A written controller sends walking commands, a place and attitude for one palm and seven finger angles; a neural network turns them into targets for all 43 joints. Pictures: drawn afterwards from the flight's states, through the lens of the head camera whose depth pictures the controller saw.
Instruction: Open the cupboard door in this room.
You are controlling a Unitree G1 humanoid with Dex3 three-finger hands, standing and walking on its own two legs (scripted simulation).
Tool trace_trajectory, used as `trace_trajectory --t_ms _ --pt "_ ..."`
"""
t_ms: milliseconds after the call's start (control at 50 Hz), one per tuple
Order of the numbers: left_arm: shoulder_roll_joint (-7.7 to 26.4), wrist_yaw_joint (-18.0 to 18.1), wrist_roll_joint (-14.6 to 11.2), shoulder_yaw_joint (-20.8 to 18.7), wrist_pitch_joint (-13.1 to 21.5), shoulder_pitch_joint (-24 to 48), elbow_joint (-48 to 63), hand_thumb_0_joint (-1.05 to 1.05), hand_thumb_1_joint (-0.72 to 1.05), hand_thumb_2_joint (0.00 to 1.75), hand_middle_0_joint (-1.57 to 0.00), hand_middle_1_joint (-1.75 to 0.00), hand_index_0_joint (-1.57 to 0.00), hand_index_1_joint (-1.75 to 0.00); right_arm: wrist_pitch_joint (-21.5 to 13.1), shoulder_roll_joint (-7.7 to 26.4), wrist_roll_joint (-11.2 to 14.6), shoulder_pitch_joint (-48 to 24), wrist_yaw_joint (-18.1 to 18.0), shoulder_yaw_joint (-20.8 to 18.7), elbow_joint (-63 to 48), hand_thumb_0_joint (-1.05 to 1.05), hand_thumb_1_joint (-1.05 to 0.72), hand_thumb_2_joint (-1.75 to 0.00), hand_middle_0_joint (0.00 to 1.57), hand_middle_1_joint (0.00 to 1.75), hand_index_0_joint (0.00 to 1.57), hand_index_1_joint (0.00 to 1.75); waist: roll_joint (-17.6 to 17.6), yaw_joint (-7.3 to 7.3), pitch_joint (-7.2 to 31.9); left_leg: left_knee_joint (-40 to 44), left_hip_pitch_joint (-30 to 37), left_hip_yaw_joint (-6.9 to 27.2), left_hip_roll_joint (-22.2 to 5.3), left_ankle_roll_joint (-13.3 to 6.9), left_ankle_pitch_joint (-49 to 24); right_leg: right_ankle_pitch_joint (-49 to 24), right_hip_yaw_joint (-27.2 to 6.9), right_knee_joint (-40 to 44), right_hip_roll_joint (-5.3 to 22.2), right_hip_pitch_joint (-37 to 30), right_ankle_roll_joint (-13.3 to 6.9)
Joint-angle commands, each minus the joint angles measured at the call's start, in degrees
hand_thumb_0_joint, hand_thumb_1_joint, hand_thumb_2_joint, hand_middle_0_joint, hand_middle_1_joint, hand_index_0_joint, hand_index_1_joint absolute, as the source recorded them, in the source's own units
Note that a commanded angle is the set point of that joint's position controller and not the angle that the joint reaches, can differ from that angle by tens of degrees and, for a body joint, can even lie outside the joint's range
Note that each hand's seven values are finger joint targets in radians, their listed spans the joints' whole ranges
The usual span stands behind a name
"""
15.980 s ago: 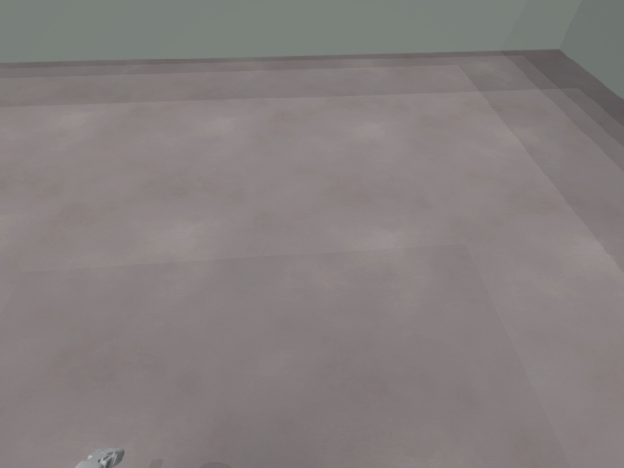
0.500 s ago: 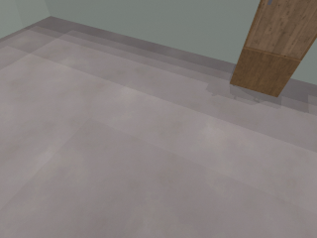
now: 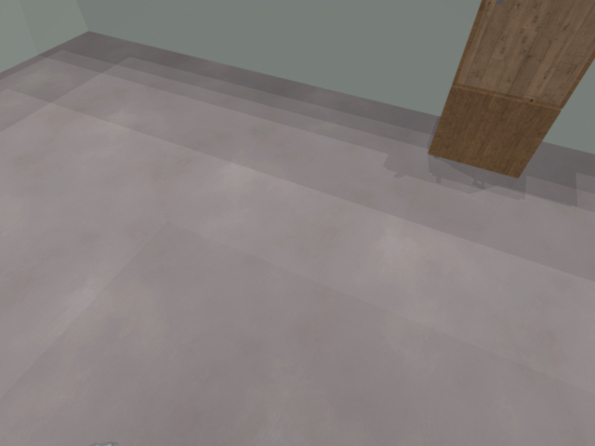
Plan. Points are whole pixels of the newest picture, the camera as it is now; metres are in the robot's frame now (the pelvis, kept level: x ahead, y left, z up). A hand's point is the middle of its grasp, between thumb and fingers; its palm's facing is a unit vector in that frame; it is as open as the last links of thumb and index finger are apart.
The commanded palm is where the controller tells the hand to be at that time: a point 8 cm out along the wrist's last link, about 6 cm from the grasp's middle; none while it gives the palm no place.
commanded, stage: turn or walk to find it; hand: left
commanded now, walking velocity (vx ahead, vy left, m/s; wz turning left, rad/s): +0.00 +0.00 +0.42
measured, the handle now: out of the picture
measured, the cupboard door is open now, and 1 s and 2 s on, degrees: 0 0 0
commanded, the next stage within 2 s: stand and wait in 0.34 s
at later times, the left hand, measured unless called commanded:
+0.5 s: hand out of the picture +0.01 +0.22 -0.18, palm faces +0.20 -0.95 -0.23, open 7.4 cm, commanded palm none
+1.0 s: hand out of the picture -0.07 +0.13 -0.18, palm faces +0.41 -0.89 -0.22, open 7.4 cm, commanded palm none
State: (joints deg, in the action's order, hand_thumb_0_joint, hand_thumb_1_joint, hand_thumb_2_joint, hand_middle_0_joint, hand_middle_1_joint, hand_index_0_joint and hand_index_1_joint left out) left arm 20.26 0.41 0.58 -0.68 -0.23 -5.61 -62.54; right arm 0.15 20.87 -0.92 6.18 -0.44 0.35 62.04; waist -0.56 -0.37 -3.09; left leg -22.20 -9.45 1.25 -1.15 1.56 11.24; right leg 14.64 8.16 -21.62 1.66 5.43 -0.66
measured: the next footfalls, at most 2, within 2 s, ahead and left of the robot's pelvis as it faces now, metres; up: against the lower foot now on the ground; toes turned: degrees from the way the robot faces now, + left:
right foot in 0.64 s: +0.06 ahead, -0.12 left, +0.00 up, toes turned +10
left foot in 1.08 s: -0.05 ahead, +0.09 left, +0.00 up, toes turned +29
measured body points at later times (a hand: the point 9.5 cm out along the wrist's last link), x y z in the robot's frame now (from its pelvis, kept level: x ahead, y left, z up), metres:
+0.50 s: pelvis -0.01 +0.01 +0.00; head +0.04 +0.03 +0.44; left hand +0.00 +0.27 -0.16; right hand +0.06 -0.21 -0.16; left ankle +0.01 +0.13 -0.74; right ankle +0.00 -0.13 -0.68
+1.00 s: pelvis -0.01 -0.04 -0.01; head +0.03 -0.03 +0.44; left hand -0.09 +0.18 -0.16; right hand +0.14 -0.25 -0.16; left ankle -0.09 +0.08 -0.71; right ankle +0.02 -0.13 -0.74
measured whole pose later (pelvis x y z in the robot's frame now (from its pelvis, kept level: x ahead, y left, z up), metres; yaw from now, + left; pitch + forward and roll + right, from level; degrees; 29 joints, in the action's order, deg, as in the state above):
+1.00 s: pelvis -0.01 -0.04 -0.01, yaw +22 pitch +0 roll +1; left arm 9.1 1.4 2.1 -1.4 0.4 -15.3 -59.2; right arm 3.1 12.6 -0.3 9.8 -0.4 -3.1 60.5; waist 0.5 -1.9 -4.7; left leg -47.0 -18.9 -1.5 -1.5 2.6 27.2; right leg 17.1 11.1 -30.3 5.5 13.0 -1.3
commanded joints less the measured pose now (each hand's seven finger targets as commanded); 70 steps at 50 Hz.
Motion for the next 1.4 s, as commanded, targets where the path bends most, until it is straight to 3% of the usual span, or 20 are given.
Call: trace_trajectory --t_ms 0,120,180,200,220,240,260,360,500,580,620,660,760,920,1020,1040,1060,1080,1200,1380 --pt "6.1 1.1 -0.3 -1.8 -0.5 -3.4 3.3 0.00 0.90 0.90 -0.20 -0.30 -0.20 -0.30 0.4 3.7 -0.1 1.5 0.0 -1.1 -4.2 0.00 -0.90 -0.90 0.20 0.30 0.20 0.30 1.3 -1.00 5.1 -4.1 -6.0 3.1 -4.9 -0.7 -16.7 -15.1 -5.3 -0.8 10.5 -4.6 -0.3" --pt "7.0 1.5 0.8 -3.0 -0.7 -4.2 6.9 0.00 0.90 0.90 -0.20 -0.30 -0.20 -0.30 1.7 1.4 -0.1 1.9 -0.1 -2.8 -7.4 0.00 -0.90 -0.90 0.20 0.30 0.20 0.30 11.2 -1.39 0.2 -24.8 -13.2 -3.2 -3.2 0.4 15.4 -24.9 -7.7 0.3 22.8 1.5 -9.4" --pt "6.2 1.1 0.8 -3.2 -0.6 -2.4 8.4 0.00 0.90 0.90 -0.20 -0.30 -0.20 -0.30 1.5 -0.7 0.1 5.6 0.6 -3.2 -7.4 0.00 -0.90 -0.90 0.20 0.30 0.20 0.30 7.1 1.25 0.3 -14.3 -7.4 -5.1 -3.6 0.4 7.2 -24.3 -1.2 -7.3 19.1 4.8 -5.5" --pt "5.4 0.9 0.3 -3.0 -0.8 -2.5 8.7 0.00 0.90 0.90 -0.20 -0.30 -0.20 -0.30 1.1 0.4 -0.1 8.3 0.8 -3.5 -6.9 0.00 -0.90 -0.90 0.20 0.30 0.20 0.30 1.4 2.45 2.6 -7.5 -1.4 -2.6 -4.7 -0.9 -5.6 -17.9 1.2 -13.8 15.8 8.4 -2.0" --pt "2.0 0.8 -0.1 -2.8 -1.2 -4.8 9.7 0.00 0.90 0.90 -0.20 -0.30 -0.20 -0.30 0.5 4.3 -0.7 10.3 0.7 -4.4 -7.4 0.00 -0.90 -0.90 0.20 0.30 0.20 0.30 -12.4 2.66 3.7 -0.7 1.8 13.9 -13.6 -6.1 -20.1 -0.5 4.1 -24.4 7.7 16.1 3.1" --pt "0.2 1.0 0.0 -2.0 -1.4 -2.3 11.3 0.00 0.90 0.90 -0.20 -0.30 -0.20 -0.30 0.4 7.0 -0.6 12.9 0.3 -5.4 -6.8 0.00 -0.90 -0.90 0.20 0.30 0.20 0.30 -17.1 4.15 3.7 6.5 -0.2 24.9 -20.8 -12.3 -20.1 23.8 0.2 -35.6 2.8 19.1 4.0" --pt "-0.1 1.3 0.2 -2.3 -2.0 -0.7 11.5 0.00 0.90 0.90 -0.20 -0.30 -0.20 -0.30 0.2 6.8 -0.5 13.4 -0.3 -5.7 -6.1 0.00 -0.90 -0.90 0.20 0.30 0.20 0.30 -13.3 4.20 4.1 7.0 -0.3 26.5 -20.5 -13.4 -13.4 23.0 -6.1 -40.9 3.3 21.9 3.3" --pt "-2.9 0.5 0.4 -2.4 -1.0 -3.9 9.4 0.00 0.90 0.90 -0.20 -0.30 -0.20 -0.30 -0.8 1.5 -0.1 9.2 -1.0 -5.1 -6.9 0.00 -0.90 -0.90 0.20 0.30 0.20 0.30 -5.1 1.42 8.1 3.9 3.3 14.7 -13.5 -11.6 -13.1 11.5 -7.9 -40.5 3.0 24.0 4.0" --pt "-5.9 0.8 0.2 -1.4 -0.9 -6.8 7.1 0.00 0.90 0.90 -0.20 -0.30 -0.20 -0.30 -0.4 -0.5 -0.3 9.0 -0.9 -5.2 -4.9 0.00 -0.90 -0.90 0.20 0.30 0.20 0.30 -9.2 1.45 6.0 5.4 -1.1 12.5 -11.6 -11.0 -7.1 11.7 -5.6 -23.2 1.2 15.1 3.7" --pt "-5.4 1.2 0.3 -1.1 0.0 -14.8 2.8 0.00 0.90 0.90 -0.20 -0.30 -0.20 -0.30 0.0 -1.9 0.2 7.1 -0.8 -5.0 -4.1 0.00 -0.90 -0.90 0.20 0.30 0.20 0.30 -6.5 -1.66 3.8 1.7 -10.2 9.3 -7.5 -6.5 4.3 -0.5 -4.2 -4.1 1.1 1.5 3.6" --pt "0.3 1.6 0.8 -1.5 1.2 -12.7 3.3 0.00 0.90 0.90 -0.20 -0.30 -0.20 -0.30 0.2 -7.6 1.0 8.7 -0.5 -3.7 -4.6 0.00 -0.90 -0.90 0.20 0.30 0.20 0.30 9.4 0.57 0.6 -8.5 -15.1 1.9 0.0 -0.9 11.1 6.1 -21.1 7.2 14.4 3.7 -1.3" --pt "3.4 1.4 0.7 -3.0 0.9 -10.0 5.6 0.00 0.90 0.90 -0.20 -0.30 -0.20 -0.30 1.7 -5.2 0.1 5.3 -0.3 -4.4 -6.0 0.00 -0.90 -0.90 0.20 0.30 0.20 0.30 17.5 -1.40 -4.7 -21.6 -15.3 1.9 0.4 -0.8 16.7 12.9 -27.6 13.3 20.6 14.9 -7.0" --pt "-1.2 1.5 0.7 -2.5 1.4 -9.8 5.8 0.00 0.90 0.90 -0.20 -0.30 -0.20 -0.30 1.9 -5.5 0.2 7.9 0.1 -4.8 -3.6 0.00 -0.90 -0.90 0.20 0.30 0.20 0.30 8.1 0.66 -1.6 -37.6 -17.1 0.0 -0.2 0.3 12.2 -18.5 -11.9 4.0 15.8 7.5 -6.7" --pt "1.5 1.9 1.4 -3.9 1.1 -15.7 4.8 0.00 0.90 0.90 -0.20 -0.30 -0.20 -0.30 1.5 -6.2 0.7 0.9 0.2 -3.9 -6.8 0.00 -0.90 -0.90 0.20 0.30 0.20 0.30 10.9 -3.16 3.6 -25.5 -15.6 -3.1 -0.1 1.1 17.1 -34.8 -10.0 -1.4 18.6 -3.1 -8.7" --pt "2.4 1.6 0.8 -4.4 0.4 -12.4 5.3 0.00 0.90 0.90 -0.20 -0.30 -0.20 -0.30 0.6 -5.0 0.6 4.6 0.3 -3.9 -6.4 0.00 -0.90 -0.90 0.20 0.30 0.20 0.30 9.5 -0.28 6.6 -3.7 -2.6 -6.1 -0.3 0.2 3.6 -27.4 -4.9 -8.0 17.0 1.4 -3.7" --pt "1.1 1.5 0.3 -4.4 0.1 -12.0 6.1 0.00 0.90 0.90 -0.20 -0.30 -0.20 -0.30 0.1 -2.4 0.4 6.3 0.3 -4.4 -6.2 0.00 -0.90 -0.90 0.20 0.30 0.20 0.30 3.4 1.05 7.9 1.4 4.9 -2.1 -4.0 -1.1 -5.2 -19.5 -1.9 -13.4 14.4 7.5 -0.7" --pt "-1.9 1.2 0.1 -3.9 -0.3 -12.4 7.8 0.00 0.90 0.90 -0.20 -0.30 -0.20 -0.30 -0.2 2.8 -0.2 7.4 0.2 -5.6 -6.6 0.00 -0.90 -0.90 0.20 0.30 0.20 0.30 -11.5 1.39 8.2 2.1 11.5 13.4 -16.6 -6.6 -21.3 3.1 1.9 -22.8 7.6 20.1 3.3" --pt "-3.5 1.2 0.6 -2.8 -0.7 -9.4 9.4 0.00 0.90 0.90 -0.20 -0.30 -0.20 -0.30 0.3 5.0 0.1 9.5 -0.1 -6.2 -6.3 0.00 -0.90 -0.90 0.20 0.30 0.20 0.30 -15.4 2.86 6.3 2.9 9.7 17.8 -22.7 -12.1 -34.2 21.7 -0.4 -32.0 4.9 24.8 4.5" --pt "-2.1 0.4 0.4 -3.7 -1.3 -7.1 7.7 0.00 0.90 0.90 -0.20 -0.30 -0.20 -0.30 -0.2 1.0 0.0 4.2 -1.0 -5.0 -7.8 0.00 -0.90 -0.90 0.20 0.30 0.20 0.30 -7.3 0.15 3.3 3.2 3.4 8.5 -12.4 -9.9 -24.7 8.9 -6.5 -42.0 4.1 24.8 5.3" --pt "-3.1 0.6 -0.1 -3.0 -1.0 -4.1 11.4 0.00 0.90 0.90 -0.20 -0.30 -0.20 -0.30 0.7 2.4 -0.6 5.3 -0.3 -6.4 -9.4 0.00 -0.90 -0.90 0.20 0.30 0.20 0.30 -9.7 1.58 3.9 1.0 -0.1 14.6 -11.5 -10.9 -21.9 11.2 -5.4 -21.5 1.0 16.1 5.2"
